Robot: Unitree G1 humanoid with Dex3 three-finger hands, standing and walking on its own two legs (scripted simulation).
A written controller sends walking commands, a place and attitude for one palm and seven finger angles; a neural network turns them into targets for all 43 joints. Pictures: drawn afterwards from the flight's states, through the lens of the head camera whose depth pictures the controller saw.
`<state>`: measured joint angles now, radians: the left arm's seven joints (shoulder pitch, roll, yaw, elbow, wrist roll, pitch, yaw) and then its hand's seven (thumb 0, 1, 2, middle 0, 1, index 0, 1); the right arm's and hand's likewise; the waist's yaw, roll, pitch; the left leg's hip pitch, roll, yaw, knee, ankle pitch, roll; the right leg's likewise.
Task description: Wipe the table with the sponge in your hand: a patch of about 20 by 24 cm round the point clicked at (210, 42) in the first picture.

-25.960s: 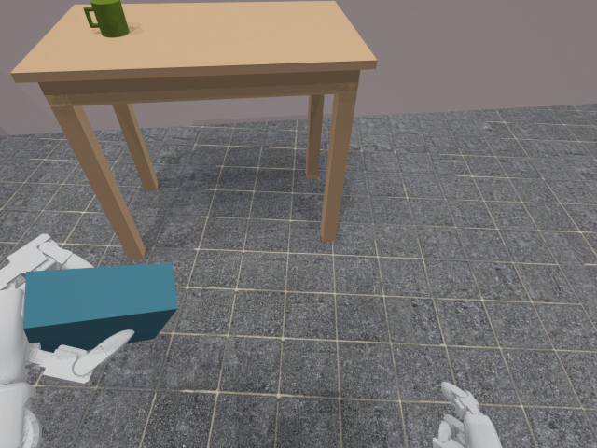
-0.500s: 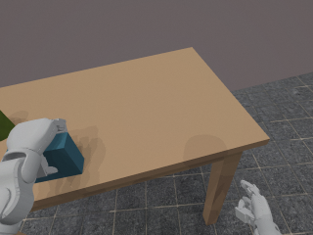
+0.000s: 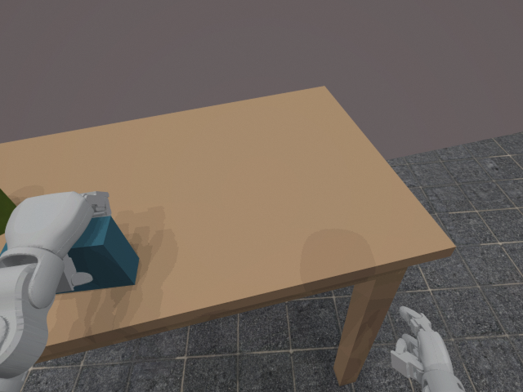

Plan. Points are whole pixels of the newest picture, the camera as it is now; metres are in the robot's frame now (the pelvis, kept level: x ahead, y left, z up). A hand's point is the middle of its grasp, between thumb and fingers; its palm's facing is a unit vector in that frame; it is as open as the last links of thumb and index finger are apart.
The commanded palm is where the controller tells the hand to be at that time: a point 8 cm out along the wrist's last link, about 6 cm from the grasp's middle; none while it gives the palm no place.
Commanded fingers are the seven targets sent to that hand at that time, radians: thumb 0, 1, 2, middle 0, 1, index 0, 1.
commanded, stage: lower the sponge onto the table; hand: left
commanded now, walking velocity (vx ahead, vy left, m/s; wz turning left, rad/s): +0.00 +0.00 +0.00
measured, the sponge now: (84, 263) +0.23 +0.32 +0.10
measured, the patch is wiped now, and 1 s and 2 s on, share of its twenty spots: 0.10 0.20 0.40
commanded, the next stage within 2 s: wipe forward along the first lane in 0.18 s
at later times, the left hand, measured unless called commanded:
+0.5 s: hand (69, 236) +0.24 +0.33 +0.14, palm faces +0.02 -0.02 -1.00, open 9.2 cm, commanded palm +0.22 +0.33 +0.19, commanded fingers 0.00 0.10 1.30 -1.20 -1.60 -1.20 -1.60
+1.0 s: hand (75, 214) +0.28 +0.35 +0.14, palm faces -0.06 +0.00 -1.00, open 9.2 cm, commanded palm +0.27 +0.35 +0.17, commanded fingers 0.00 0.10 1.30 -1.20 -1.60 -1.20 -1.60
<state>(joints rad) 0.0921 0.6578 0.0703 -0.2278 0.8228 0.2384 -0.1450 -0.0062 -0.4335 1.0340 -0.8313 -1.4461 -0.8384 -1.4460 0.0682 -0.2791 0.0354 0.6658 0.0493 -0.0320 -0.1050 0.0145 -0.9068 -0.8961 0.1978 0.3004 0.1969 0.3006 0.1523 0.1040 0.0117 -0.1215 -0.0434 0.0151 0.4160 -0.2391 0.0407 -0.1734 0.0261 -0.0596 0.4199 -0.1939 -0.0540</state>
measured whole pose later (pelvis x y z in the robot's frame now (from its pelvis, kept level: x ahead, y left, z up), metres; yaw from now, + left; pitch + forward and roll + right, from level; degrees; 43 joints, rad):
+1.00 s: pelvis +0.00 -0.01 +0.00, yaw +1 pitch +1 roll +0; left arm -0.22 0.69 0.11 0.25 0.87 0.17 -0.16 0.01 -0.47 1.07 -0.85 -1.39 -0.85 -1.43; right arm 0.14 -0.31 0.02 0.69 0.07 0.01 -0.10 0.01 -0.91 -0.90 0.20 0.30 0.20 0.30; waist 0.09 0.10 -0.01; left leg -0.23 -0.03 0.00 0.46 -0.24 0.03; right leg -0.26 0.04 -0.08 0.43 -0.19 -0.07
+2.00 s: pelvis +0.00 +0.01 -0.01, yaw +0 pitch +9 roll -1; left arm -0.66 0.83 0.12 0.88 0.98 -0.07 -0.12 0.00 -0.50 1.10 -0.85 -1.37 -0.85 -1.44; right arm 0.26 -0.32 -0.01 0.71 0.09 0.10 -0.08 0.01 -0.91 -0.90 0.20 0.30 0.20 0.30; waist 0.03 0.07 -0.07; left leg -0.42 -0.04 0.02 0.54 -0.27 0.06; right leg -0.44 0.03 -0.06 0.48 -0.19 -0.04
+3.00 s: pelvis +0.05 +0.02 +0.00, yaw +2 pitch +5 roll -1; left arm -0.49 0.55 -0.11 0.31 0.95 0.36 -0.11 0.00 -0.46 1.09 -0.79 -1.43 -0.80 -1.49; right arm 0.10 -0.29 0.04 0.67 0.06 0.08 -0.02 0.01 -0.91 -0.90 0.20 0.30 0.20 0.30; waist 0.08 0.09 -0.05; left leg -0.20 -0.07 -0.02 0.38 -0.26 0.07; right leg -0.24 0.01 -0.07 0.36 -0.21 -0.02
